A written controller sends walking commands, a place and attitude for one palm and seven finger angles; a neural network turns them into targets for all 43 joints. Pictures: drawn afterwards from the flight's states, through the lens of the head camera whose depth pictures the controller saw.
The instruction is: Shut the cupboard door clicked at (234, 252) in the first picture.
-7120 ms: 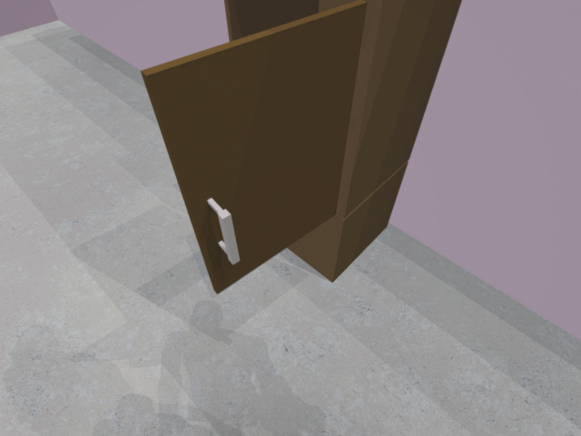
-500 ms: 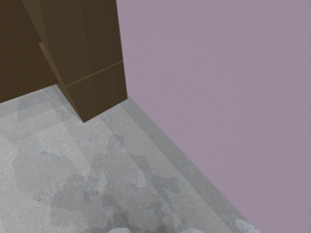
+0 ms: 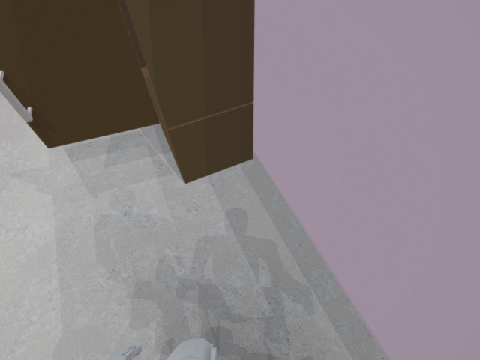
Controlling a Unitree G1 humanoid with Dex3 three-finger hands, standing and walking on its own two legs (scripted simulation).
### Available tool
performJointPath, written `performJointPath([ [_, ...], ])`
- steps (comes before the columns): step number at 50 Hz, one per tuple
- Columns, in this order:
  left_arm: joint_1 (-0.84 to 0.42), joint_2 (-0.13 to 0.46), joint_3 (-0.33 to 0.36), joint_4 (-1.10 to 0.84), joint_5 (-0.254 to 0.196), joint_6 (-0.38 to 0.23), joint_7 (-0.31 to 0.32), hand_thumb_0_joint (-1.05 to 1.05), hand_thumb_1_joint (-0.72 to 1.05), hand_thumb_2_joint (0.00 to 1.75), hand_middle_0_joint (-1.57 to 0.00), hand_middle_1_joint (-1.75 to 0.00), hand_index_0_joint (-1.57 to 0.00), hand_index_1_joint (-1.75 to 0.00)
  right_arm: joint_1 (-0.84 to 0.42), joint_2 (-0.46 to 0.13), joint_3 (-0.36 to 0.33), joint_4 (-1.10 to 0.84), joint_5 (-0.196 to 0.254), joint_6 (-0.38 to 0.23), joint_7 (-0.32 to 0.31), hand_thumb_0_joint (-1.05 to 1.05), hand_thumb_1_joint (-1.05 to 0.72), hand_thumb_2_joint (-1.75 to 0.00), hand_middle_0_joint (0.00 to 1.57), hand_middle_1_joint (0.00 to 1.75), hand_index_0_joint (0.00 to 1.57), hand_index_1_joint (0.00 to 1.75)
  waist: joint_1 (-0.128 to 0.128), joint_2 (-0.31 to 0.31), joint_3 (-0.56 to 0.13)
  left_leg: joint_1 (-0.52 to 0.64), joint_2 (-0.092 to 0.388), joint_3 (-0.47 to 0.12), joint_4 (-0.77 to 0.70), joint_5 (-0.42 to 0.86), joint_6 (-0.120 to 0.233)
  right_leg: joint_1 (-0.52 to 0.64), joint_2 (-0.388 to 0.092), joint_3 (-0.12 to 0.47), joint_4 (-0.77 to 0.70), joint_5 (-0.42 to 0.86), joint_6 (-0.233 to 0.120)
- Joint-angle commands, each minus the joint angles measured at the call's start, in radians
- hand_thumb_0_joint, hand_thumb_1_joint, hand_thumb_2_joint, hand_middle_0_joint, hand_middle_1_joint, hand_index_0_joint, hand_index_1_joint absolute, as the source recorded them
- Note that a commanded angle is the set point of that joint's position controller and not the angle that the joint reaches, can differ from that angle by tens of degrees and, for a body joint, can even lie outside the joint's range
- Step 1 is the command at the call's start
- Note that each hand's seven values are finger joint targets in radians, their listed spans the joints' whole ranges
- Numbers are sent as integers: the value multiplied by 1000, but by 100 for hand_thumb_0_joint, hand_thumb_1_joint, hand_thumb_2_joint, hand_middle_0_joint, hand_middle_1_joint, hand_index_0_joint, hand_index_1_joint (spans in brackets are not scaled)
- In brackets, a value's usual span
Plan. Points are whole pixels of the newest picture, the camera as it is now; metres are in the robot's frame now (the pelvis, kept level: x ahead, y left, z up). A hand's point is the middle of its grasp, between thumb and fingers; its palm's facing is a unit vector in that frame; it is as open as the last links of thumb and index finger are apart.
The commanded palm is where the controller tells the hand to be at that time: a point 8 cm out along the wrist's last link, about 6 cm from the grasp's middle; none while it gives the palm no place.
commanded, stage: turn to face it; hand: left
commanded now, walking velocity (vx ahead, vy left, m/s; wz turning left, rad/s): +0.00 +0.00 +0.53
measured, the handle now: (15, 97) +0.83 +0.72 -0.09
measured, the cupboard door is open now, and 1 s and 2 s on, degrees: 83 83 83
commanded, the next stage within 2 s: take the last steps up to it in 0.60 s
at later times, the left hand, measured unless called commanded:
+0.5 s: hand out of the picture +0.05 +0.25 -0.16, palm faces +0.21 -0.95 -0.25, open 7.4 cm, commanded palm none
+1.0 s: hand out of the picture -0.04 +0.19 -0.16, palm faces +0.43 -0.87 -0.23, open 7.3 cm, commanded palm none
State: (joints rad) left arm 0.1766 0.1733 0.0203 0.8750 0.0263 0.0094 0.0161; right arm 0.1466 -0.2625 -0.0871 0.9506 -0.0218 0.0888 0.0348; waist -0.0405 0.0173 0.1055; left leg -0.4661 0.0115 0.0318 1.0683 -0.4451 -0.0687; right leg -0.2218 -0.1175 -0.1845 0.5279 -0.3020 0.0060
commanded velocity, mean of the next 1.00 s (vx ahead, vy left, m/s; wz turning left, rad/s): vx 0.10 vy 0.05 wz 0.28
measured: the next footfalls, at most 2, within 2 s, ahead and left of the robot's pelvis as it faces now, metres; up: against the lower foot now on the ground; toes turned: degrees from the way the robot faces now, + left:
left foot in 0.16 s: +0.03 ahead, +0.12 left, +0.00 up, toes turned +12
right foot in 0.62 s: +0.07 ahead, -0.11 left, +0.00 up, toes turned +9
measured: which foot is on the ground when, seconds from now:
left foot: up 0.00-0.14, down 0.16-0.64, up 0.66-1.00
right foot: down 0.00-0.16, up 0.18-0.60, down 0.62-1.00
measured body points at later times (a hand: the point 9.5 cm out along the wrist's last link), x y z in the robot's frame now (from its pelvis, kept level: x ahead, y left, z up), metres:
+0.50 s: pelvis +0.01 +0.02 +0.00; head +0.06 +0.04 +0.45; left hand +0.04 +0.30 -0.14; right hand +0.13 -0.20 -0.14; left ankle -0.01 +0.11 -0.74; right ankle +0.03 -0.13 -0.68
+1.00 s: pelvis +0.03 +0.01 +0.01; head +0.06 +0.02 +0.46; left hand -0.06 +0.23 -0.14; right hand +0.19 -0.20 -0.15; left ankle -0.03 +0.14 -0.69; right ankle +0.03 -0.12 -0.74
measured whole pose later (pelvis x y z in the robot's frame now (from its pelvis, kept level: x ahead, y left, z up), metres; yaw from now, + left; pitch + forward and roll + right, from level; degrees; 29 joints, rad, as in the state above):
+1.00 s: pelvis +0.03 +0.01 +0.01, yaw +22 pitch +1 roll +2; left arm 0.30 0.19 0.05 1.03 0.03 -0.04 0.00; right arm 0.17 -0.23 -0.07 1.03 -0.03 0.06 0.04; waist 0.04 -0.02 0.06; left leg -0.39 0.04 0.06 0.83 -0.39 -0.05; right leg -0.12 -0.12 -0.21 0.40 -0.29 0.02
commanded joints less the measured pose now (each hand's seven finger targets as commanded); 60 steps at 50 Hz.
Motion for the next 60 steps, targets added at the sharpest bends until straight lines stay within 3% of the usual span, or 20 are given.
performJointPath([
  [1,73,237,77,-40,2,-17,17,0,90,90,-20,-30,-20,-30,-87,-26,9,-104,9,-33,1,0,-90,-90,20,30,20,30,81,-215,-125,-7,10,54,-211,-23,4,179,-243,98,-124,545,-114],
  [6,65,249,91,-22,-7,-12,7,0,90,90,-20,-30,-20,-30,2,-55,7,-88,8,-53,-6,0,-90,-90,20,30,20,30,34,-178,-170,240,-5,82,-563,173,40,96,-234,28,39,488,-43],
  [7,54,224,88,-36,-15,-7,2,0,90,90,-20,-30,-20,-30,72,-121,-9,-76,3,-64,-8,0,-90,-90,20,30,20,30,-10,-17,-219,422,92,-35,-659,381,84,-50,-188,-14,198,330,12],
  [8,25,147,64,-77,-21,-1,-5,0,90,90,-20,-30,-20,-30,141,-233,-38,-68,-7,-67,-16,0,-90,-90,20,30,20,30,-49,302,-227,544,370,-401,-689,760,235,-335,-34,-24,423,-302,87],
  [9,-50,154,49,-93,-9,16,5,0,90,90,-20,-30,-20,-30,187,-245,-35,-45,-1,-59,-28,0,-90,-90,20,30,20,30,-67,229,-213,483,422,-397,-688,806,298,-346,-27,105,529,-381,72],
  [12,-57,149,57,-33,-15,22,3,0,90,90,-20,-30,-20,-30,84,-169,-10,-66,-3,-70,-59,0,-90,-90,20,30,20,30,-10,151,-157,396,306,-277,-684,849,269,-353,-14,187,637,-205,74],
  [16,3,143,52,13,-13,26,-4,0,90,90,-20,-30,-20,-30,60,-133,8,-59,3,-83,-62,0,-90,-90,20,30,20,30,27,89,-181,433,245,-170,-687,895,238,-319,8,176,597,-103,81],
  [26,-28,113,38,8,-19,22,-2,0,90,90,-20,-30,-20,-30,58,-132,3,-28,-7,-68,-56,0,-90,-90,20,30,20,30,26,126,-124,307,232,-246,-693,704,241,-116,74,129,226,-132,61],
  [29,51,126,43,36,-18,4,4,0,90,90,-20,-30,-20,-30,33,-117,0,-22,4,-65,-52,0,-90,-90,20,30,20,30,65,102,-143,220,175,-239,-620,583,183,81,83,114,-46,82,47],
  [30,91,157,50,46,-15,-9,8,0,90,90,-20,-30,-20,-30,38,-84,4,-21,10,-67,-47,0,-90,-90,20,30,20,30,79,18,-165,147,120,-199,-550,437,133,195,11,181,-159,185,29],
  [31,108,230,62,54,-1,-18,16,0,90,90,-20,-30,-20,-30,49,-30,11,-33,17,-68,-39,0,-90,-90,20,30,20,30,76,-202,-166,8,-13,-60,-393,134,61,270,-200,385,-202,322,-49],
  [32,101,256,59,43,0,-20,15,0,90,90,-20,-30,-20,-30,28,-30,10,-49,15,-55,-38,0,-90,-90,20,30,20,30,83,-242,-134,9,-53,-51,-197,-164,46,154,-340,441,-234,413,-157],
  [33,74,229,59,39,-5,-25,19,0,90,90,-20,-30,-20,-30,22,-38,3,-39,5,-39,-42,0,-90,-90,20,30,20,30,71,-303,-112,-16,-22,-90,-64,-170,48,90,-312,434,-237,453,-178],
  [38,48,162,53,31,-8,-35,12,0,90,90,-20,-30,-20,-30,40,-16,6,15,1,-36,-24,0,-90,-90,20,30,20,30,54,-168,-70,-57,17,-52,61,49,17,96,-199,254,-259,260,-121],
  [47,207,190,76,131,5,-62,-2,0,90,90,-20,-30,-20,-30,-97,4,19,-31,-1,-61,4,0,-90,-90,20,30,20,30,123,-178,-38,-103,45,15,-241,54,19,222,-275,237,-318,80,-134],
  [51,177,215,82,146,10,-58,-8,0,90,90,-20,-30,-20,-30,-80,9,26,-43,3,-74,14,0,-90,-90,20,30,20,30,95,-211,-32,61,24,66,-414,61,40,112,-271,171,-286,29,-113],
  [54,120,208,83,146,4,-48,-15,0,90,90,-20,-30,-20,-30,93,-35,20,9,1,-91,3,0,-90,-90,20,30,20,30,4,-99,-78,418,-17,126,-626,157,54,-90,-192,68,-120,-41,-47],
  [56,58,100,57,76,-6,-39,-26,0,90,90,-20,-30,-20,-30,352,-214,-24,66,-15,-101,-26,0,-90,-90,20,30,20,30,-109,335,-128,634,344,-409,-825,3,220,-444,36,-44,452,-334,35],
  [57,-9,101,46,48,-1,-42,-20,0,90,90,-20,-30,-20,-30,363,-212,-15,80,-12,-97,-40,0,-90,-90,20,30,20,30,-108,224,-116,576,397,-450,-852,10,293,-508,10,84,606,-325,1],
  [60,19,95,45,102,1,-38,-30,0,90,90,-20,-30,-20,-30,200,-90,23,32,-4,-119,-55,0,-90,-90,20,30,20,30,-9,100,-47,426,304,-268,-868,168,257,-472,-42,151,680,-99,-6],
])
